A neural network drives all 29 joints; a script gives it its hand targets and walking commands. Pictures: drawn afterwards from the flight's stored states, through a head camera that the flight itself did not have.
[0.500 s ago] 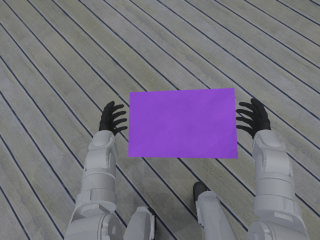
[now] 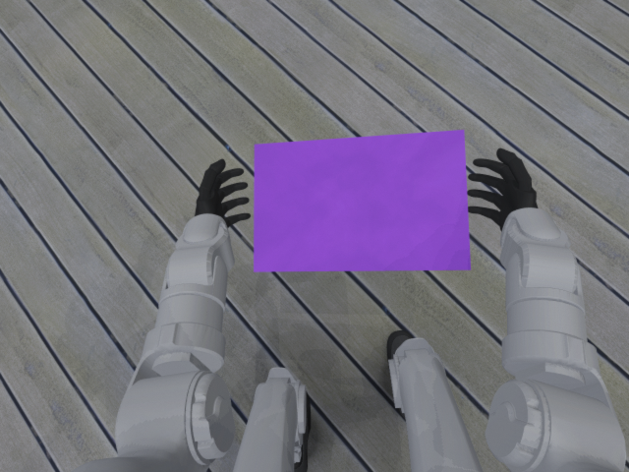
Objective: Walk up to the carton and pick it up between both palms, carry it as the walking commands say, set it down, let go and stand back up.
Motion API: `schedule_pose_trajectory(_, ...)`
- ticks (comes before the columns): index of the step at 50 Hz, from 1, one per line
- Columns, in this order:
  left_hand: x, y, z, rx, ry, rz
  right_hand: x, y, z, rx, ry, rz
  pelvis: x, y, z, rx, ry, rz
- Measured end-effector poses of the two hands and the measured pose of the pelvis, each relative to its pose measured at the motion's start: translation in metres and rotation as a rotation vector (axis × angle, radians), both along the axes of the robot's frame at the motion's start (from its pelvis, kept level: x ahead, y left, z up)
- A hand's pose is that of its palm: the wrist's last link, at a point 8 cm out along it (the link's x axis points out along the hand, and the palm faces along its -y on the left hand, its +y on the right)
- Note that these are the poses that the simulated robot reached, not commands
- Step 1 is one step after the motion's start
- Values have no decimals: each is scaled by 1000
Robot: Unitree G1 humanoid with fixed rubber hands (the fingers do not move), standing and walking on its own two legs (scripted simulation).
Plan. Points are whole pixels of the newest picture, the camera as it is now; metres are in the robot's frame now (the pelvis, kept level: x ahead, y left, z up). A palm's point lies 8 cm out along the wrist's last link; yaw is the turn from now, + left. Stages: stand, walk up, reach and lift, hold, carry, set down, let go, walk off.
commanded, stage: set down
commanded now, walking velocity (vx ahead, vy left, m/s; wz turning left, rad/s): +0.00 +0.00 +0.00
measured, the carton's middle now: (358, 210) +0.47 -0.07 -0.18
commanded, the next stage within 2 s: none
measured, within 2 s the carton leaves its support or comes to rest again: neither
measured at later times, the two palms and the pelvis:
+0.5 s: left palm (243, 212) +0.48 +0.11 -0.17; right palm (497, 220) +0.42 -0.27 -0.17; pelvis +0.02 -0.01 -0.06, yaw +4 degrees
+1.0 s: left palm (258, 215) +0.50 +0.10 -0.24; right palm (478, 221) +0.45 -0.27 -0.26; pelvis -0.03 -0.03 -0.14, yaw +6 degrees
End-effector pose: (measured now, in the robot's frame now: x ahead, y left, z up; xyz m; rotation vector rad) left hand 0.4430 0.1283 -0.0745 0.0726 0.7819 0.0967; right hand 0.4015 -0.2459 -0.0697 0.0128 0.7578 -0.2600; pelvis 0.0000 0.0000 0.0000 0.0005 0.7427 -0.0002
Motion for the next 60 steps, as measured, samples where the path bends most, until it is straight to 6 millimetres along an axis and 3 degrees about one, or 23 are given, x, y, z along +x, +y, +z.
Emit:
schedule_pose_trajectory(12,34,-13,-37,37,-27,9,10,-6,-32,-14,1,-5,9,7,-29,4,82,28)
schedule_pose_trajectory(25,39,-19,-91,-13,-9,-54,18,-19,-96,-1,29,-1,19,-8,-59,23,159,37)
schedule_pose_trajectory(40,44,-26,-138,-5,-56,-25,42,-26,-153,4,-20,-7,-7,-33,-108,63,165,25)
schedule_pose_trajectory(50,56,-28,-164,7,-37,-55,44,-27,-189,-9,6,-9,-27,-32,-137,65,141,35)
schedule_pose_trajectory(60,69,-39,-199,-8,-37,-63,56,-38,-216,-26,7,-19,-28,-26,-161,54,138,39)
